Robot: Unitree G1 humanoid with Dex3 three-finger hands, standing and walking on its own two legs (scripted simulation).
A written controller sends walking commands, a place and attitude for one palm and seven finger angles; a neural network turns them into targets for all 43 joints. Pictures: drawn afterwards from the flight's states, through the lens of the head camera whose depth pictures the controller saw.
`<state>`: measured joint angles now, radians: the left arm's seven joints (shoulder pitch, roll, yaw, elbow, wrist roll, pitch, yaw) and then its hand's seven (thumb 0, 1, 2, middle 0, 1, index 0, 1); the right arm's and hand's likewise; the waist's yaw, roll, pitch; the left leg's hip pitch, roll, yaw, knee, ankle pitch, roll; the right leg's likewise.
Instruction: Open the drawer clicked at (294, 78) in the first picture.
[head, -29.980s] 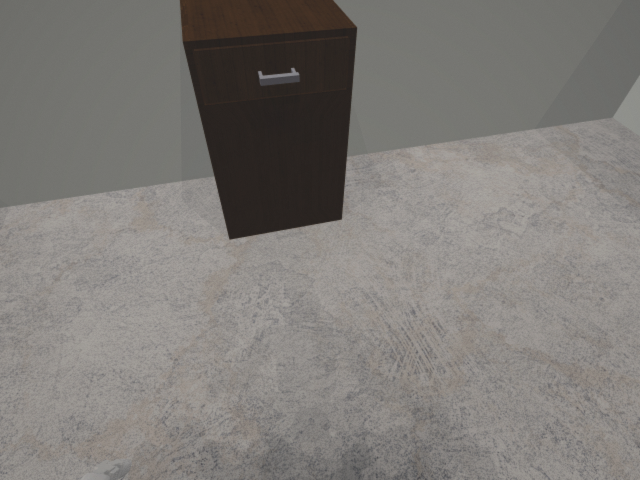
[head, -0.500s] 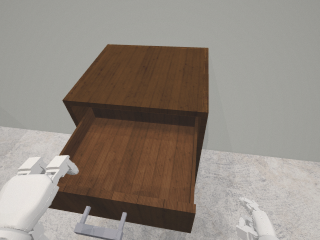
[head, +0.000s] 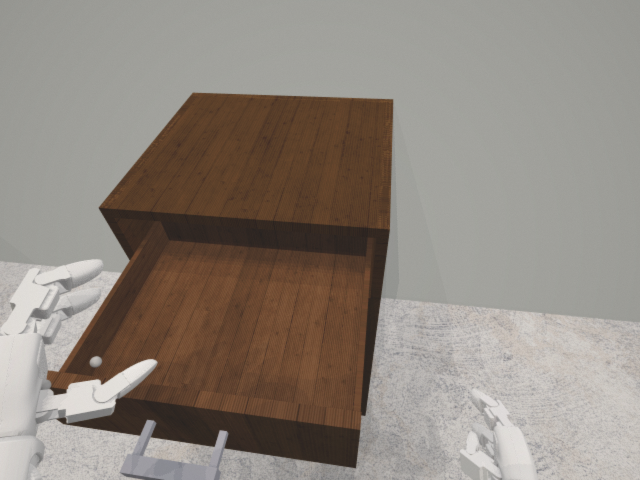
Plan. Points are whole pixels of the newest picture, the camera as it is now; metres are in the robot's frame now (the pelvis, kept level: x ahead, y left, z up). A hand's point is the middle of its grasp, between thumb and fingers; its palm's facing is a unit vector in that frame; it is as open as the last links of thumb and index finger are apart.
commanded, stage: draw the hand back to the body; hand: left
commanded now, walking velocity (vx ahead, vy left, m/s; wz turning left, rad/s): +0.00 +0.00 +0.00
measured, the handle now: (177, 453) +0.16 +0.21 -0.07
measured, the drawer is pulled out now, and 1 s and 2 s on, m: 0.30 0.30 0.30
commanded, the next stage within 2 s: step back with the hand held close in 0.50 s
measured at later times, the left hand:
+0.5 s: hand (93, 369) +0.17 +0.23 +0.16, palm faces +0.39 -0.82 -0.41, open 7.6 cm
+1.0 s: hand (57, 387) +0.16 +0.26 +0.15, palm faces +0.28 -0.80 -0.53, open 7.4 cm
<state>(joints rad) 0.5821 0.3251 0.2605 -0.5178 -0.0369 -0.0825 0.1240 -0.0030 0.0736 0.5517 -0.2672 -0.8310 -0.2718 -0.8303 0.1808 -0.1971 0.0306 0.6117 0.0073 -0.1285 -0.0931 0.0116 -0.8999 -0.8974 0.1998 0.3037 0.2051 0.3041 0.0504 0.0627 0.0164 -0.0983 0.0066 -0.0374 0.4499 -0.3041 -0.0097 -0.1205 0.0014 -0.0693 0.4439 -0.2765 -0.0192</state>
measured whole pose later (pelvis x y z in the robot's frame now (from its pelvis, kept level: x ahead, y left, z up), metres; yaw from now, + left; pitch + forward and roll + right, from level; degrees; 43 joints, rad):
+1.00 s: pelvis -0.04 +0.02 +0.00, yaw +1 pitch +2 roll +0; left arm 0.68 0.42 0.37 -0.65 -0.04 -0.16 0.13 0.02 0.88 0.90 -0.21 -0.30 -0.22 -0.30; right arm 0.14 -0.21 -0.02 0.55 0.02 -0.01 -0.09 0.01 -0.90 -0.90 0.20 0.30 0.20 0.30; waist 0.00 -0.01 0.08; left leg -0.28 -0.04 -0.04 0.50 -0.25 0.02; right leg -0.29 -0.04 -0.08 0.49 -0.23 0.01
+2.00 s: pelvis -0.20 -0.04 +0.00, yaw +4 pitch +4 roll +1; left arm 0.72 0.40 0.37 -0.69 -0.04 -0.15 0.16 0.01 0.88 0.90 -0.21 -0.30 -0.22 -0.30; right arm 0.10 -0.25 -0.03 0.56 0.01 0.00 -0.11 0.01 -0.90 -0.90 0.20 0.30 0.20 0.30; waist -0.04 -0.03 0.05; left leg -0.28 0.02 0.02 0.52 -0.28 -0.01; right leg -0.40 -0.02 -0.14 0.47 -0.16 -0.06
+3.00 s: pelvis -0.33 -0.09 -0.02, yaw +8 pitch +1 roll +2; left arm 0.38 0.28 0.16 0.09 0.04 -0.01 0.05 0.00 0.89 0.90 -0.20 -0.30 -0.21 -0.30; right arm 0.20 -0.24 -0.01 0.73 -0.04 -0.05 0.00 0.01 -0.90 -0.90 0.20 0.30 0.20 0.30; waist -0.03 0.01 -0.03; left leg -0.35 -0.05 0.00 0.62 -0.30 0.02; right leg -0.41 -0.02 -0.02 0.79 -0.46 -0.01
